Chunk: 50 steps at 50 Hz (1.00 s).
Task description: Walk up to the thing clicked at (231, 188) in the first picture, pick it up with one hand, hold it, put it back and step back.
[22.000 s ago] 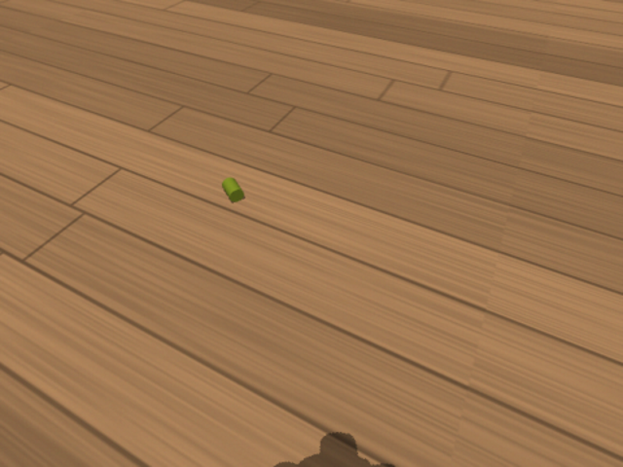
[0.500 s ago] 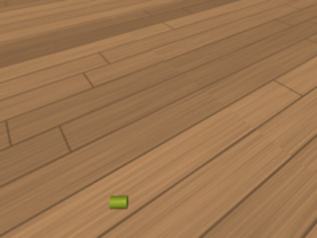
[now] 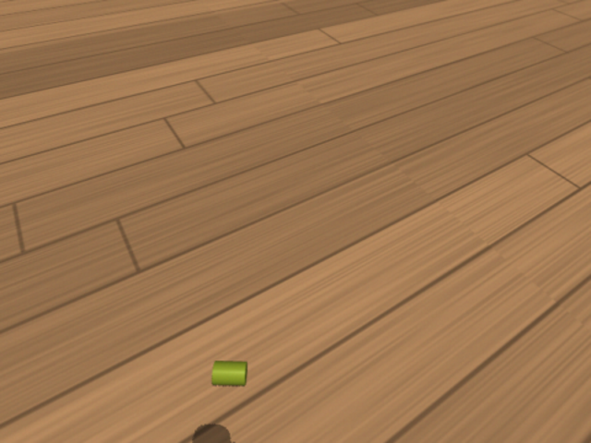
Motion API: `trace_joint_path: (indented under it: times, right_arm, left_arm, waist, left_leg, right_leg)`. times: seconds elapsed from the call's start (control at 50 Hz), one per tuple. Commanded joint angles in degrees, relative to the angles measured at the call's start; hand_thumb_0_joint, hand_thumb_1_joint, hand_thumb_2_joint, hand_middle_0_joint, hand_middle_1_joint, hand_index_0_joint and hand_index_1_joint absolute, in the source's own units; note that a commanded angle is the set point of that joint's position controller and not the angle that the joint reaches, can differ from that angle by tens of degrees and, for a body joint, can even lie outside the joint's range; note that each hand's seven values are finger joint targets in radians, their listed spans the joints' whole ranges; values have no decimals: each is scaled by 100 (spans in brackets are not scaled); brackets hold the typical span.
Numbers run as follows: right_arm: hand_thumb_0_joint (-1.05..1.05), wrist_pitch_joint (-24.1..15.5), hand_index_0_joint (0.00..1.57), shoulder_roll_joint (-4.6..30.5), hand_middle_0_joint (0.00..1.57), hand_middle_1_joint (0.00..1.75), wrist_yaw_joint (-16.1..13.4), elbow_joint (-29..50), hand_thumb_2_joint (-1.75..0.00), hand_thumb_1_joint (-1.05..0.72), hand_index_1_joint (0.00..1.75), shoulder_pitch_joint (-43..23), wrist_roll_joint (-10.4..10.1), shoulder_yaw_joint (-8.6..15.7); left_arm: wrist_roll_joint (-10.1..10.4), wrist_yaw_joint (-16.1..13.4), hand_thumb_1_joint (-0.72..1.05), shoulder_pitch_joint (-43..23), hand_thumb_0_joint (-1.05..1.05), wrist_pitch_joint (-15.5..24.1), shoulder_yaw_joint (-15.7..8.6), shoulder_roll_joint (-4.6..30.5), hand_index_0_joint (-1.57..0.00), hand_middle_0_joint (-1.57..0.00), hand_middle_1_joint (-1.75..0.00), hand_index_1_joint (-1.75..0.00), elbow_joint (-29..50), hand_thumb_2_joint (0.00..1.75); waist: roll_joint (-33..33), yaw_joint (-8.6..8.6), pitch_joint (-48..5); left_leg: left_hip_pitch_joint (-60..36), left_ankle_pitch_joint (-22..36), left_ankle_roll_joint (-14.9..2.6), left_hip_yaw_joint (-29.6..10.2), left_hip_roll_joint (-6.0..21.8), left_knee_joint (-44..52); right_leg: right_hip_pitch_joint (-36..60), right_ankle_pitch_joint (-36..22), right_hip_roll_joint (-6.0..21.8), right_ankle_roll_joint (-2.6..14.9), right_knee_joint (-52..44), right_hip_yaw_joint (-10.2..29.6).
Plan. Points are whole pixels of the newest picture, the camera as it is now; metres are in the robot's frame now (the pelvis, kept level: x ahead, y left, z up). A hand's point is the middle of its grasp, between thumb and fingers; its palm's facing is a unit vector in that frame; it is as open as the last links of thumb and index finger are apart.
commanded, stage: walk up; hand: left
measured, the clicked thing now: (230, 373) +0.45 +0.19 -0.74
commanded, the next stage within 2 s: none
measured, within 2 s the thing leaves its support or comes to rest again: neither
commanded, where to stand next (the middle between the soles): +0.04 -0.03 m, yaw -3 degrees
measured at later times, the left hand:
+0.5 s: hand (142, 435) +0.17 +0.23 -0.15, palm faces -0.03 -0.95 -0.32, open 7.3 cm
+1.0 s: hand out of the picture +0.12 +0.23 -0.15, palm faces -0.03 -0.94 -0.33, open 7.3 cm
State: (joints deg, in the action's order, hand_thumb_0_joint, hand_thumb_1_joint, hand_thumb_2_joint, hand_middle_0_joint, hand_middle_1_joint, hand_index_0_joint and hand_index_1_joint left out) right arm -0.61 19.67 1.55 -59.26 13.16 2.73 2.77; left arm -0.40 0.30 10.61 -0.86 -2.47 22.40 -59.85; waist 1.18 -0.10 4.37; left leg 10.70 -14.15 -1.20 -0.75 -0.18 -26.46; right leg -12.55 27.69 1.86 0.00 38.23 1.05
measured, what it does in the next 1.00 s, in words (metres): steps on the spot: right foot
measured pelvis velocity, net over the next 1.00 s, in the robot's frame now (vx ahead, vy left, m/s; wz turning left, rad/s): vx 0.03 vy -0.02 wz -0.04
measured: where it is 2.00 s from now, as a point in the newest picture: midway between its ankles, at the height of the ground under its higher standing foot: outside the picture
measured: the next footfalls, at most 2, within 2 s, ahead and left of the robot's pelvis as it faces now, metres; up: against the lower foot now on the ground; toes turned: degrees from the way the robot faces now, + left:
right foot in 0.18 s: +0.08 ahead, -0.12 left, +0.00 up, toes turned -1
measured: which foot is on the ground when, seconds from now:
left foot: down 0.00-1.00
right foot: up 0.00-0.16, down 0.18-1.00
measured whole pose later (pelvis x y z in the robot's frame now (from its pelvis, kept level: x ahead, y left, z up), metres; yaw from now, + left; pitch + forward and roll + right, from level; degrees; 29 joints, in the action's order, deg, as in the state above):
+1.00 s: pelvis +0.03 -0.02 +0.01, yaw -2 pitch -3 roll +0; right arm -0.5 19.5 0.2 -63.6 5.9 0.7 0.9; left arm -0.3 0.6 5.1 -0.3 -1.2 19.1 -65.0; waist -0.4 0.1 3.9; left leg 1.5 -12.0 0.5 1.2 0.7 -16.1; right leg -7.0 8.5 -1.1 0.9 18.1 0.6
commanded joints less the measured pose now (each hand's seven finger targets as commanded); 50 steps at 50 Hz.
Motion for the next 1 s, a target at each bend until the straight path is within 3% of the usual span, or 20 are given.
trace_joint_path:
  times: [0.0, 0.02, 0.06, 0.1, 0.12, 0.14, 0.16, 0.18, 0.2, 0.22, 0.24, 0.28, 0.32, 0.36, 0.4, 0.48, 0.56, 0.76, 0.86, 0.98]
  right_arm:
    - [0, -184, 20, 1438, 20, 30, -185, 587, -90, -90, 30, -341, -30, 276]
    - [0, -206, 20, 1421, 20, 30, -200, 546, -90, -90, 30, -210, -67, 262]
    - [0, -187, 20, 1428, 20, 30, -226, 564, -90, -90, 30, -255, -136, 249]
    - [0, -128, 20, 1435, 20, 30, -259, 644, -90, -90, 30, -382, -186, 248]
    - [0, -94, 20, 1406, 20, 30, -274, 650, -90, -90, 30, -470, -231, 238]
    - [0, -63, 20, 1369, 20, 30, -276, 667, -90, -90, 30, -552, -288, 227]
    - [0, -42, 20, 1244, 20, 30, -276, 672, -90, -90, 30, -542, -366, 196]
    - [0, -36, 20, 1170, 20, 30, -282, 690, -90, -90, 30, -502, -398, 160]
    - [0, -25, 20, 1081, 20, 30, -283, 646, -90, -90, 30, -477, -413, 134]
    - [0, 10, 20, 1015, 20, 30, -291, 533, -90, -90, 30, -325, -366, 131]
    - [0, 7, 20, 1042, 20, 30, -298, 406, -90, -90, 30, -203, -290, 134]
    - [0, -80, 20, 1310, 20, 30, -270, 333, -90, -90, 30, -542, -252, 160]
    - [0, -132, 20, 1326, 20, 30, -250, 289, -90, -90, 30, -699, -266, 124]
    - [0, -142, 20, 1281, 20, 30, -255, 249, -90, -90, 30, -722, -276, 107]
    - [0, -133, 20, 1259, 20, 30, -266, 207, -90, -90, 30, -772, -269, 89]
    - [0, -114, 20, 1225, 20, 30, -258, 155, -90, -90, 30, -971, -255, 85]
    - [0, -109, 20, 1200, 20, 30, -255, 123, -90, -90, 30, -1011, -256, 82]
    - [0, -104, 20, 1215, 20, 30, -241, 32, -90, -90, 30, -1086, -227, 60]
    - [0, -105, 20, 1181, 20, 30, -219, -8, -90, -90, 30, -1053, -222, 44]
    - [0, -115, 20, 1194, 20, 30, -208, -61, -90, -90, 30, -981, -208, 32]
  left_arm:
    - [68, -89, 90, -30, 0, 182, -153, 877, -20, -20, -30, -30, 410, 90]
    - [89, -106, 90, -26, 0, 181, -130, 822, -20, -20, -30, -30, 391, 90]
    - [69, -135, 90, -146, 0, 174, -109, 796, -20, -20, -30, -30, 343, 90]
    - [26, -156, 90, -147, 0, 162, -99, 797, -20, -20, -30, -30, 313, 90]
    - [16, -172, 90, -78, 0, 156, -97, 748, -20, -20, -30, -30, 256, 90]
    - [4, -176, 90, 20, 0, 171, -92, 759, -20, -20, -30, -30, 186, 90]
    - [-26, -181, 90, -56, 0, 201, -152, 978, -20, -20, -30, -30, 181, 90]
    - [-24, -185, 90, -178, 0, 217, -184, 1128, -20, -20, -30, -30, 224, 90]
    - [13, -180, 90, -346, 0, 218, -172, 1180, -20, -20, -30, -30, 290, 90]
    - [41, -146, 90, -612, 0, 191, -164, 1322, -20, -20, -30, -30, 350, 90]
    - [23, -120, 90, -873, 0, 167, -125, 1250, -20, -20, -30, -30, 413, 90]
    - [79, -92, 90, -818, 0, 141, -56, 917, -20, -20, -30, -30, 362, 90]
    - [56, -91, 90, -721, 0, 165, -53, 892, -20, -20, -30, -30, 243, 90]
    - [57, -97, 90, -735, 0, 196, -64, 899, -20, -20, -30, -30, 192, 90]
    - [74, -107, 90, -805, 0, 200, -73, 875, -20, -20, -30, -30, 174, 90]
    - [52, -112, 90, -885, 0, 180, -55, 847, -20, -20, -30, -30, 101, 90]
    - [21, -114, 90, -948, 0, 201, -83, 876, -20, -20, -30, -30, 53, 90]
    - [-8, -93, 90, -976, 0, 211, -98, 874, -20, -20, -30, -30, -56, 90]
    - [-4, -70, 90, -962, 0, 206, -112, 902, -20, -20, -30, -30, -121, 90]
    - [-19, -51, 90, -885, 0, 209, -126, 900, -20, -20, -30, -30, -162, 90]
  waist:
    - [-1008, 57, -352]
    - [-1035, 23, -511]
    - [-1038, -25, -648]
    - [-984, -25, -662]
    - [-920, 53, -639]
    - [-670, 136, -675]
    - [-287, 89, -831]
    - [-12, 22, -921]
    - [186, 12, -886]
    - [515, -70, -722]
    - [663, -187, -450]
    - [389, -30, -407]
    - [310, 49, -586]
    - [153, 32, -811]
    - [-52, 22, -916]
    - [-199, 35, -913]
    - [-164, 7, -994]
    - [-128, 1, -764]
    - [-22, 7, -544]
    - [-27, 19, -560]
  left_leg:
    - [-1090, 1978, -808, -1255, 1297, 891]
    - [-1367, 2910, -797, -1176, 1348, 688]
    - [-1230, 3741, -761, -895, 1294, 405]
    - [-1018, 3764, -702, -673, 1210, 166]
    - [-900, 3622, -617, -565, 1158, 4]
    - [-667, 3337, -455, -489, 1073, -103]
    - [-411, 2821, -230, -318, 800, -276]
    - [-137, 2253, -75, -259, 579, -282]
    - [-120, 1331, 11, -222, 369, -217]
    - [-517, 151, 37, -170, 193, -81]
    - [-716, 97, 18, -287, 340, 321]
    - [-738, 1461, -94, -547, 743, 743]
    - [-718, 2141, -147, -461, 810, 641]
    - [-938, 2521, -78, -314, 761, 664]
    - [-935, 2678, -23, -258, 738, 732]
    - [-1037, 2462, -8, -217, 759, 899]
    - [-1055, 2453, 19, -194, 787, 966]
    - [-903, 1625, 1, -177, 757, 1160]
    - [-879, 1022, -8, -211, 739, 1286]
    - [-784, 763, -25, -232, 748, 1328]
  right_leg:
    - [-1000, 128, 6, 139, 301, 358]
    - [-974, -72, -11, 102, 98, 299]
    - [-509, -332, -10, 62, -241, 115]
    - [-146, -759, -64, 95, -686, -101]
    - [67, -1211, -93, 132, -1130, -167]
    - [491, -2141, -27, 169, -1715, -71]
    - [984, -3443, 265, 300, -1675, 269]
    - [1249, -4362, 628, 473, -1494, 628]
    - [1036, -4186, 937, 661, -1509, 890]
    - [265, -3521, 1214, 868, -1595, 1120]
    - [-44, -3180, 1143, 746, -1587, 1082]
    - [217, -3325, 556, 304, -1412, 528]
    - [626, -3630, 505, 244, -1509, 469]
    - [871, -4159, 567, 273, -1505, 490]
    - [1036, -4290, 575, 261, -1538, 425]
    - [1001, -4011, 561, 217, -1696, 393]
    - [1166, -4141, 576, 216, -1741, 362]
    - [1025, -3610, 542, 184, -2029, 438]
    - [766, -3049, 527, 164, -2200, 557]
    - [761, -2812, 517, 176, -2263, 593]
